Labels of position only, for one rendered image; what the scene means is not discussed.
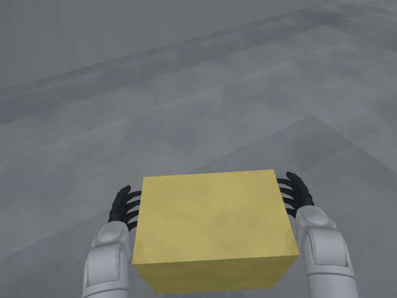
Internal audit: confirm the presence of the right robot hand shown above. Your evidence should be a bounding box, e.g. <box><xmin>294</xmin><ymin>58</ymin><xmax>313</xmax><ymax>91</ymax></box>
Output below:
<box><xmin>277</xmin><ymin>171</ymin><xmax>315</xmax><ymax>218</ymax></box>

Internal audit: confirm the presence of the left robot forearm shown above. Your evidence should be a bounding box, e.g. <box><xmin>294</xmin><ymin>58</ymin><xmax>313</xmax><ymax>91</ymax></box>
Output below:
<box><xmin>82</xmin><ymin>221</ymin><xmax>132</xmax><ymax>298</ymax></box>

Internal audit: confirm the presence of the right robot forearm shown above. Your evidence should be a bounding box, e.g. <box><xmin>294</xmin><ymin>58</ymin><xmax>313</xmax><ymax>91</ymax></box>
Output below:
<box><xmin>295</xmin><ymin>205</ymin><xmax>359</xmax><ymax>298</ymax></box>

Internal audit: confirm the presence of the carton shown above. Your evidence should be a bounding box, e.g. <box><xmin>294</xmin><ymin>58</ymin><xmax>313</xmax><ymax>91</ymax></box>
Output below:
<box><xmin>132</xmin><ymin>169</ymin><xmax>300</xmax><ymax>295</ymax></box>

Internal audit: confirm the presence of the left robot hand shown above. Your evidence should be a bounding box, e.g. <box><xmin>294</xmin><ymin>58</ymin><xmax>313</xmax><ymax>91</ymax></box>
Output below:
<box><xmin>108</xmin><ymin>185</ymin><xmax>141</xmax><ymax>231</ymax></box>

